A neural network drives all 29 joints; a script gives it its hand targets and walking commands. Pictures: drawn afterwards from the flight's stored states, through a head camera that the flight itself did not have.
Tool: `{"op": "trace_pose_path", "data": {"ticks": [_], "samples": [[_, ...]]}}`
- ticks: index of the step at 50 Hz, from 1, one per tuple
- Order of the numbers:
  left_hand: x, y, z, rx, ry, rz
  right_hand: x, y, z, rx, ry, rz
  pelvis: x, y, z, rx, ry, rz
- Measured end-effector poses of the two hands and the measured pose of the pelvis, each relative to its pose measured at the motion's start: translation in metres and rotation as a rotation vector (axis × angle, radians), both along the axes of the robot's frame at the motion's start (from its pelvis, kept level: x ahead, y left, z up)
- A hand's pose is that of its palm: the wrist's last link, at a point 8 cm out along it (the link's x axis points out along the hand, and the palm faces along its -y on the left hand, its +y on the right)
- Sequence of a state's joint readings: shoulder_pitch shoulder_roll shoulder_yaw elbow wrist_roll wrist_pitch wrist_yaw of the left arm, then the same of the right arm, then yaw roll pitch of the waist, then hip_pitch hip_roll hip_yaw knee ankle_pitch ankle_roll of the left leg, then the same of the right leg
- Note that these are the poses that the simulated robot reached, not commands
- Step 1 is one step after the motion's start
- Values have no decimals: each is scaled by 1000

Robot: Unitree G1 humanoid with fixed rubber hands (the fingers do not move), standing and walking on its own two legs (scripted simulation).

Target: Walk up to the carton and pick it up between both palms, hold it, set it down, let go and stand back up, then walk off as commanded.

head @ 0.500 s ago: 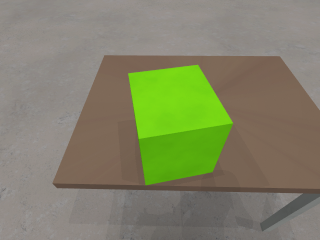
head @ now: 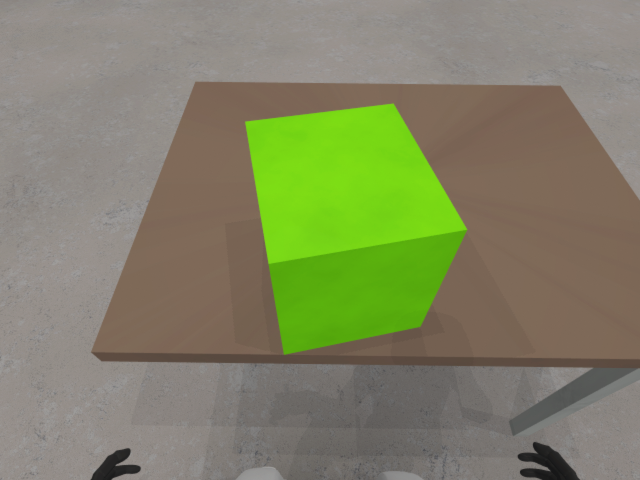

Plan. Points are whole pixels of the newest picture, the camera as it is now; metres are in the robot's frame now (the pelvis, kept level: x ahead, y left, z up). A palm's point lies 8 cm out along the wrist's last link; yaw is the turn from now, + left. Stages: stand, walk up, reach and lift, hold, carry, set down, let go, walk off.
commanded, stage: reach and lift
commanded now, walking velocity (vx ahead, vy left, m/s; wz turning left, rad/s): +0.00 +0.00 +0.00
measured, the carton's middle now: (338, 230) +0.43 -0.02 +0.03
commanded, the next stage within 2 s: none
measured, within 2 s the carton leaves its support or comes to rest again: neither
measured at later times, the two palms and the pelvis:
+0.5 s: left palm (119, 470) +0.15 +0.24 -0.04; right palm (584, 459) +0.15 -0.30 -0.06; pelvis -0.01 -0.03 +0.02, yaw +0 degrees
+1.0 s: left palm (135, 442) +0.17 +0.21 +0.00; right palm (590, 456) +0.15 -0.28 -0.01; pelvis -0.02 -0.03 +0.02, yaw -1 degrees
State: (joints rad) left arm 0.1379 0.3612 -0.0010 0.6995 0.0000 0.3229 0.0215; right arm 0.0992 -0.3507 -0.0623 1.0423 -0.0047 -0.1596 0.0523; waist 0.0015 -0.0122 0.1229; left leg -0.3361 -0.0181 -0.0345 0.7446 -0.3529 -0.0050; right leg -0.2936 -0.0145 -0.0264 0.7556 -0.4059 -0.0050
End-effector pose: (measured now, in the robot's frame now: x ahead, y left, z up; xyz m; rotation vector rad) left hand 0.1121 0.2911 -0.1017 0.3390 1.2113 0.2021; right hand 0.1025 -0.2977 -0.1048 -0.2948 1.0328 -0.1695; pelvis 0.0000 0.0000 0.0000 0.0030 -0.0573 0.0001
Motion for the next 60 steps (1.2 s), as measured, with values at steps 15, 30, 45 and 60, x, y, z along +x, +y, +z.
{"op": "trace_pose_path", "data": {"ticks": [15,30,45,60], "samples": [[68,-30,51,-1,-239,-89,49,3,23,48,-192,71,3,-13,8,10,-3,-6],[27,-57,70,-5,-374,-95,35,0,50,85,-347,95,-16,-30,18,33,-43,-6],[45,-69,98,-4,-570,-91,35,14,85,100,-445,128,-24,-31,19,36,-57,-7],[80,-95,121,-61,-721,-57,74,19,104,155,-514,144,7,-30,26,33,12,-7]]}}
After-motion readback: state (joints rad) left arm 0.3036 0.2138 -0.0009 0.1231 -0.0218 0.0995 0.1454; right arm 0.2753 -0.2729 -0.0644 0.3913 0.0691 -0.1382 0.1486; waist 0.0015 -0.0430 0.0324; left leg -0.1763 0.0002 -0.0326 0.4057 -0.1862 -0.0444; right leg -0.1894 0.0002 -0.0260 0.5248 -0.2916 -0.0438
